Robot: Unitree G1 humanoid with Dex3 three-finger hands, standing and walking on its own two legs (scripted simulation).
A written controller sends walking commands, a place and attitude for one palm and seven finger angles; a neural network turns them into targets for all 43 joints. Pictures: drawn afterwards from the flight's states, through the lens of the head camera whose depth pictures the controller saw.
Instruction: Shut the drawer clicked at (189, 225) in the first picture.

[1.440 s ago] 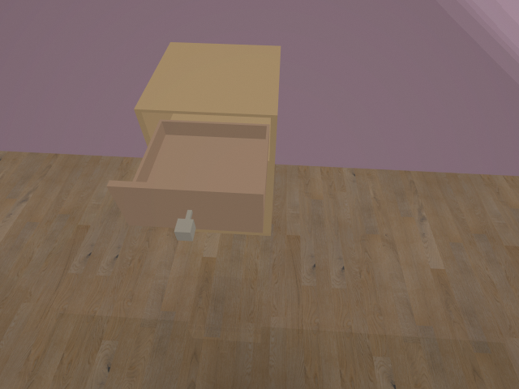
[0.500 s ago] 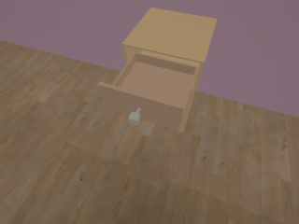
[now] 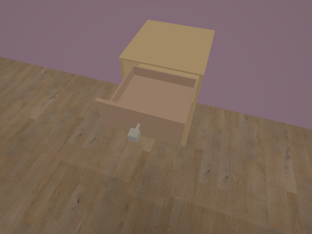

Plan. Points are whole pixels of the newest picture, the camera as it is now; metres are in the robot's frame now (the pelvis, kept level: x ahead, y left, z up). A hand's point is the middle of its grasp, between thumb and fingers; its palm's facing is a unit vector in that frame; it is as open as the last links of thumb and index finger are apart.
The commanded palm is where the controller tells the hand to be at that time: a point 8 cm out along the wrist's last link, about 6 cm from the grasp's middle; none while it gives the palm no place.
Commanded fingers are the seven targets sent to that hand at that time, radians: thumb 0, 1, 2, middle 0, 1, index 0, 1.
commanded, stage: look at it before walking up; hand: left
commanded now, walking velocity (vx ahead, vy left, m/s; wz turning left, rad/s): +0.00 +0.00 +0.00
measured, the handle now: (135, 131) +0.52 +0.11 -0.20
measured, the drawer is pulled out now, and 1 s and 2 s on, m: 0.30 0.30 0.30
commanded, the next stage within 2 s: turn to face it in 0.50 s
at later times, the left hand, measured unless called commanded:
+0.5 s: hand out of the picture -0.02 +0.16 -0.18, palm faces +0.05 -0.98 -0.17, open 7.3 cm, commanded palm none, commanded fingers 0.00 0.90 0.90 -0.20 -0.30 -0.20 -0.30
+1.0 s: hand out of the picture +0.02 +0.18 -0.18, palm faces -0.05 -0.97 -0.23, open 7.3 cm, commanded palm none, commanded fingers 0.00 0.90 0.90 -0.20 -0.30 -0.20 -0.30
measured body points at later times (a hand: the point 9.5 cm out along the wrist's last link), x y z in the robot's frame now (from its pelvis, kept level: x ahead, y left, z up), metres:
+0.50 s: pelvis +0.00 +0.01 +0.00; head +0.02 +0.00 +0.45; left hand -0.02 +0.21 -0.16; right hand -0.03 -0.20 -0.16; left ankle -0.03 +0.13 -0.74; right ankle -0.05 -0.11 -0.74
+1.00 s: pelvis -0.02 -0.01 -0.01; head +0.03 -0.02 +0.44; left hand +0.02 +0.23 -0.16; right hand -0.04 -0.23 -0.17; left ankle -0.03 +0.13 -0.74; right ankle -0.05 -0.11 -0.74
